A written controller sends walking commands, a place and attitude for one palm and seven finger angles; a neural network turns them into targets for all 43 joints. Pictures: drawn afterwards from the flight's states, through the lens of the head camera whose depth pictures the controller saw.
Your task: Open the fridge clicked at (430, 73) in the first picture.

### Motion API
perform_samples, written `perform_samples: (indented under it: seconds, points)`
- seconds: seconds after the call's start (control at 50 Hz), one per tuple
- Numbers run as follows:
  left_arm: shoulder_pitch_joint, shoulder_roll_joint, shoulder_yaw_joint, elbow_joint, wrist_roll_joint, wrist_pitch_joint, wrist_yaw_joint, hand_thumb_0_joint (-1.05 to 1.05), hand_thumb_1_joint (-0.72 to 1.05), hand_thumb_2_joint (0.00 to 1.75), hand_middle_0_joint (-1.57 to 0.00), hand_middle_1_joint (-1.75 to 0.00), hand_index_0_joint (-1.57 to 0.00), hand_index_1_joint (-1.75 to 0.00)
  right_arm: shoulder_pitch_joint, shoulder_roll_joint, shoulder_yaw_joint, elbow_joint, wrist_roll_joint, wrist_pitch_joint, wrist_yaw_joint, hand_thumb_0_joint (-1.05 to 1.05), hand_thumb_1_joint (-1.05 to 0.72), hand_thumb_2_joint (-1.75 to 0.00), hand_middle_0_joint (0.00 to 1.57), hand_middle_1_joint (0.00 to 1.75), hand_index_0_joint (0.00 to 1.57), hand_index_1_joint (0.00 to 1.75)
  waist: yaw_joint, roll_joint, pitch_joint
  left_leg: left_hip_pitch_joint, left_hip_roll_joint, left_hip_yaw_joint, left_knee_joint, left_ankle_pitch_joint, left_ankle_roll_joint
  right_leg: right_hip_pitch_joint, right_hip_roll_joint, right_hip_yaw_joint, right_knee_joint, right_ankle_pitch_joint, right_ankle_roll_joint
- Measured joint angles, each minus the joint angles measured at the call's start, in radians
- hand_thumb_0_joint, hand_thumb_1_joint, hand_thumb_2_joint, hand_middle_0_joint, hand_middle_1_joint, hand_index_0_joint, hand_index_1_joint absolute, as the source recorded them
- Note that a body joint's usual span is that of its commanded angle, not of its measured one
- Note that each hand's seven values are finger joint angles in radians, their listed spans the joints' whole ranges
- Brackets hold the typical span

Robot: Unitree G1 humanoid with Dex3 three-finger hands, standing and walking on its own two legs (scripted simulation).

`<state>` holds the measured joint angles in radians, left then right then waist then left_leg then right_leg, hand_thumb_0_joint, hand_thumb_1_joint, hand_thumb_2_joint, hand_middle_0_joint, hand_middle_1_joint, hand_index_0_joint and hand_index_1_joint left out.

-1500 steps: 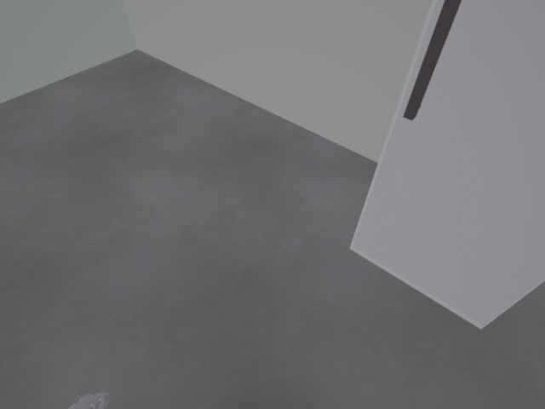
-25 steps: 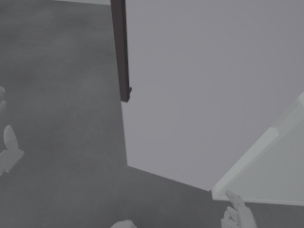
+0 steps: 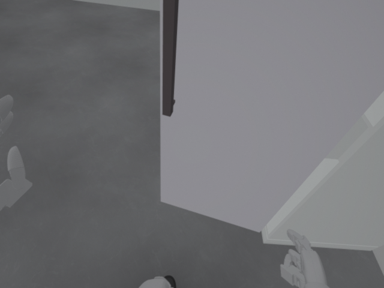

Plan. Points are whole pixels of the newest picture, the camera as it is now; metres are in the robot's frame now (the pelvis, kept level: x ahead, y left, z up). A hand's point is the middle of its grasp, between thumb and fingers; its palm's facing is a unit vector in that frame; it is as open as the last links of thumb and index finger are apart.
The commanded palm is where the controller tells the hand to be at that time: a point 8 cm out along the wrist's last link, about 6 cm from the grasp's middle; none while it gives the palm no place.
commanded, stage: step back with the hand held close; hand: left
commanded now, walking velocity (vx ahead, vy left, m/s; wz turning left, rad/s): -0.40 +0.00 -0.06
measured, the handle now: (172, 47) +0.59 +0.11 +0.20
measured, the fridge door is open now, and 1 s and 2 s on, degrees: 76 76 76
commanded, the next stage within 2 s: stop stepping back and stand still in 0.10 s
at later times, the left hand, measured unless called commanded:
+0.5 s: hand out of the picture +0.12 +0.29 +0.18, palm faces +0.27 -0.86 -0.42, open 7.4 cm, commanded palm +0.06 +0.34 +0.19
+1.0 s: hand out of the picture +0.05 +0.34 +0.19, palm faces +0.34 -0.81 -0.48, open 7.4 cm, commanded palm +0.01 +0.38 +0.19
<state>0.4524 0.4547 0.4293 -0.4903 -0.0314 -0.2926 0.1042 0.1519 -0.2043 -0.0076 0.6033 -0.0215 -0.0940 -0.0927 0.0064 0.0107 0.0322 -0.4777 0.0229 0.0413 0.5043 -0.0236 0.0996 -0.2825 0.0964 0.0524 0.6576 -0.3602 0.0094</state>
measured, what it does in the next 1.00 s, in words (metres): walks backwards: right foot, then left foot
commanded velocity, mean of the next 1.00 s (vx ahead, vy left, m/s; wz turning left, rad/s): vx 0.08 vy -0.08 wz -0.01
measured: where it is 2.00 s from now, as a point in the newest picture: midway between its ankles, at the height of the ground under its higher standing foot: outside the picture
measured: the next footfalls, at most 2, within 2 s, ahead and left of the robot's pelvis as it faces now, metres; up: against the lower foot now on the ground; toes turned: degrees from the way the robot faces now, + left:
right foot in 0.14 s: -0.05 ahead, -0.14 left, +0.00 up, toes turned -3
left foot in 0.28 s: +0.08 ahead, +0.08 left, +0.00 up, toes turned -3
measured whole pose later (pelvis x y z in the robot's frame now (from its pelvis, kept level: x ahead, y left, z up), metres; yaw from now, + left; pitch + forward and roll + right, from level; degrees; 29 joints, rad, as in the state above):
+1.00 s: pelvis -0.16 +0.09 +0.00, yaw -6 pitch -1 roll -2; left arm 0.56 0.49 0.44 -0.56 -0.04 -0.18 0.13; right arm 0.27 -0.16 0.03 0.65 -0.03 -0.09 -0.06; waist 0.03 -0.03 -0.02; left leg -0.53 0.04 0.02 0.88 -0.39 0.00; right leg -0.22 0.05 -0.08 0.51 -0.28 -0.10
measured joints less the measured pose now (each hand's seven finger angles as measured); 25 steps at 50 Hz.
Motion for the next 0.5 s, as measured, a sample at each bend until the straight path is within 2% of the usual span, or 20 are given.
perform_samples:
  seconds: [0.06,0.1,0.14,0.16,0.18,0.22,0.24,0.28,0.32,0.34,0.36,0.42,0.46,0.5]
  points:
    - [-0.004,0.013,0.028,0.018,-0.016,0.015,-0.002,0.01,0.89,0.89,-0.22,-0.31,-0.21,-0.3,0.006,0.014,-0.004,-0.012,-0.005,-0.006,0.013,0.01,-0.91,-0.9,0.2,0.3,0.2,0.3,-0.001,0.013,-0.017,0.004,0.018,-0.003,-0.088,0.051,-0.011,0.013,0.019,-0.048,0.061,-0.093,-0.029]
    - [0.021,0.009,0.029,0.001,-0.034,0.024,0.004,0.01,0.89,0.9,-0.22,-0.31,-0.21,-0.3,0.015,0.02,-0.001,-0.017,-0.003,-0.012,0.028,0.01,-0.91,-0.9,0.2,0.3,0.2,0.3,0.011,0.013,-0.04,-0.004,0.027,0.01,-0.135,0.062,-0.032,0.062,0.012,-0.086,-0.021,-0.129,-0.046]
    - [0.053,0.01,0.028,-0.036,-0.044,0.028,0.013,0.01,0.89,0.9,-0.22,-0.31,-0.21,-0.3,0.017,0.026,0.006,-0.023,-0.001,-0.014,0.038,0.01,-0.9,-0.9,0.2,0.3,0.21,0.3,0.033,-0.018,-0.057,-0.036,0.015,0.044,-0.126,0.024,-0.065,0.125,-0.027,-0.082,-0.181,-0.103,-0.065]
    - [0.06,0.003,0.023,-0.054,-0.042,0.024,0.017,0.01,0.89,0.9,-0.21,-0.31,-0.21,-0.3,0.008,0.023,0.011,-0.018,-0.001,-0.013,0.039,0.01,-0.9,-0.9,0.2,0.3,0.21,0.3,0.051,-0.028,-0.054,-0.064,0.012,0.054,-0.073,-0.037,-0.09,0.12,-0.043,-0.069,-0.222,0.01,-0.052]
    - [0.058,-0.011,0.005,-0.063,-0.036,0.022,0.019,0.01,0.89,0.9,-0.21,-0.31,-0.21,-0.3,0.0,0.017,0.014,-0.002,-0.005,-0.011,0.037,0.01,-0.9,-0.9,0.2,0.3,0.21,0.3,0.063,-0.024,-0.042,-0.08,0.011,0.039,0.012,-0.119,-0.11,0.115,-0.044,-0.059,-0.212,0.069,-0.026]
    - [0.04,-0.025,-0.037,-0.066,-0.02,0.025,0.016,0.01,0.89,0.9,-0.21,-0.31,-0.21,-0.3,0.013,0.019,0.019,0.036,-0.004,-0.003,0.032,0.01,-0.9,-0.9,0.2,0.3,0.21,0.3,0.072,-0.041,-0.049,-0.081,-0.016,0.007,0.195,-0.246,-0.126,0.109,-0.06,-0.041,-0.184,0.072,0.009]
    - [0.028,-0.028,-0.05,-0.062,-0.015,0.028,0.015,0.01,0.89,0.9,-0.21,-0.31,-0.21,-0.3,0.025,0.023,0.024,0.049,-0.001,0.002,0.028,0.01,-0.9,-0.9,0.2,0.3,0.21,0.3,0.07,-0.057,-0.058,-0.056,-0.026,0.001,0.232,-0.273,-0.126,0.106,-0.072,-0.033,-0.173,0.061,0.02]
    - [0.001,-0.035,-0.058,-0.046,-0.013,0.043,0.015,0.01,0.89,0.9,-0.22,-0.31,-0.21,-0.3,0.052,0.014,0.036,0.043,0.005,0.006,0.017,0.01,-0.9,-0.9,0.2,0.3,0.21,0.3,0.049,-0.061,-0.08,0.035,-0.02,-0.019,0.123,-0.227,-0.112,0.072,-0.079,-0.032,-0.124,0.034,0.032]
    - [-0.054,-0.03,-0.046,-0.001,-0.014,0.056,0.016,0.01,0.89,0.9,-0.22,-0.31,-0.21,-0.3,0.041,0.016,0.031,0.045,0.012,-0.006,0.005,0.01,-0.9,-0.9,0.2,0.3,0.21,0.3,0.016,-0.066,-0.051,0.024,-0.041,-0.018,0.097,-0.126,-0.04,0.02,-0.079,-0.015,-0.028,-0.028,0.014]
    - [-0.066,-0.024,-0.033,0.02,-0.016,0.064,0.017,0.01,0.89,0.9,-0.22,-0.31,-0.21,-0.3,0.034,0.024,0.03,0.048,0.012,-0.012,0.005,0.01,-0.9,-0.9,0.2,0.3,0.21,0.3,0.005,-0.07,-0.034,0.03,-0.046,-0.013,0.079,-0.105,-0.022,-0.004,-0.067,0.002,0.028,-0.068,0.003]
    - [-0.063,-0.018,-0.019,0.031,-0.019,0.077,0.017,0.01,0.89,0.9,-0.22,-0.31,-0.21,-0.3,0.034,0.034,0.031,0.047,0.01,-0.017,0.009,0.01,-0.9,-0.9,0.2,0.3,0.21,0.3,-0.007,-0.072,-0.023,0.043,-0.047,-0.01,0.045,-0.086,-0.019,-0.023,-0.052,0.007,0.075,-0.094,-0.006]
    - [0.014,-0.011,0.002,-0.003,-0.023,0.109,0.02,0.01,0.89,0.9,-0.21,-0.31,-0.21,-0.3,0.07,0.056,0.037,0.026,0.007,-0.031,0.031,0.01,-0.91,-0.9,0.2,0.3,0.21,0.3,-0.032,-0.065,-0.019,0.097,-0.034,-0.009,-0.088,-0.056,-0.046,-0.018,-0.009,-0.037,0.088,-0.112,-0.026]
    - [0.092,-0.011,-0.006,-0.049,-0.023,0.117,0.022,0.01,0.89,0.9,-0.21,-0.31,-0.21,-0.3,0.11,0.057,0.041,0.009,0.002,-0.036,0.04,0.01,-0.9,-0.9,0.2,0.3,0.21,0.3,-0.039,-0.052,-0.036,0.122,-0.029,-0.01,-0.163,-0.073,-0.07,0.038,0.01,-0.088,-0.017,-0.116,-0.039]
    - [0.158,0.006,-0.013,-0.094,-0.019,0.122,0.02,0.01,0.89,0.9,-0.21,-0.31,-0.21,-0.3,0.141,0.052,0.041,-0.003,-0.005,-0.032,0.042,0.01,-0.9,-0.9,0.2,0.3,0.21,0.3,-0.036,-0.054,-0.057,0.115,-0.04,0.001,-0.179,-0.137,-0.106,0.117,0.01,-0.123,-0.165,-0.108,-0.058]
